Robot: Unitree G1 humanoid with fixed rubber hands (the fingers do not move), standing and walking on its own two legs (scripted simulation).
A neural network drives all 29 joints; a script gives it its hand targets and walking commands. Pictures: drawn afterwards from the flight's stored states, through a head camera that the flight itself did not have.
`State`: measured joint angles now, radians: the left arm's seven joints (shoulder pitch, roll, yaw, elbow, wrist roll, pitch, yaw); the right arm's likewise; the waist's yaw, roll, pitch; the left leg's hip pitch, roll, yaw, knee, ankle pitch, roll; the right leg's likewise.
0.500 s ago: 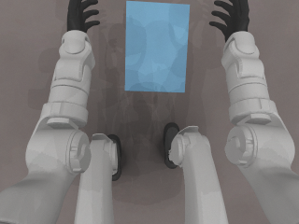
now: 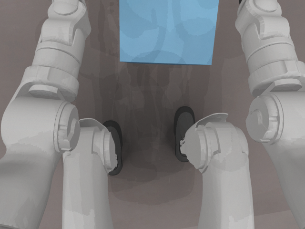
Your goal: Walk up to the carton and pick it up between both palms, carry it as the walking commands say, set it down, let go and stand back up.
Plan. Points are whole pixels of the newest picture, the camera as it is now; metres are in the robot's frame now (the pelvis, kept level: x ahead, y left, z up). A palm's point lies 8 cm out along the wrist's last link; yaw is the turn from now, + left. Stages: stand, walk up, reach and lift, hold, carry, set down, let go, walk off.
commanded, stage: reach and lift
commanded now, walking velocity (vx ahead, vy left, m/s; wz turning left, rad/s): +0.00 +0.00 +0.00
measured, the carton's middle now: (162, 14) +0.53 -0.06 -0.27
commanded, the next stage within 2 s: none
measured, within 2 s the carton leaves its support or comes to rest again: leaves its support in 1.66 s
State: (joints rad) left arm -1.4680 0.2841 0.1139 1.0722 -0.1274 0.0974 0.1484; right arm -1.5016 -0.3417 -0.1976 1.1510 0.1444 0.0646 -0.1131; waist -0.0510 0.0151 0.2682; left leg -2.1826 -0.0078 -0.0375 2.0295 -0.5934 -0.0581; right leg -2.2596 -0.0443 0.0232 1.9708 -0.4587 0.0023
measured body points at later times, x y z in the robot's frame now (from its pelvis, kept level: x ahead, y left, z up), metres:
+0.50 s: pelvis +0.00 +0.01 -0.03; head +0.37 -0.02 +0.21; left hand +0.58 +0.11 -0.20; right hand +0.56 -0.22 -0.20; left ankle +0.10 +0.14 -0.38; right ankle +0.13 -0.13 -0.38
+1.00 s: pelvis +0.00 +0.01 -0.03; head +0.37 -0.02 +0.20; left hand +0.58 +0.07 -0.20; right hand +0.56 -0.19 -0.20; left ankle +0.10 +0.14 -0.38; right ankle +0.13 -0.13 -0.38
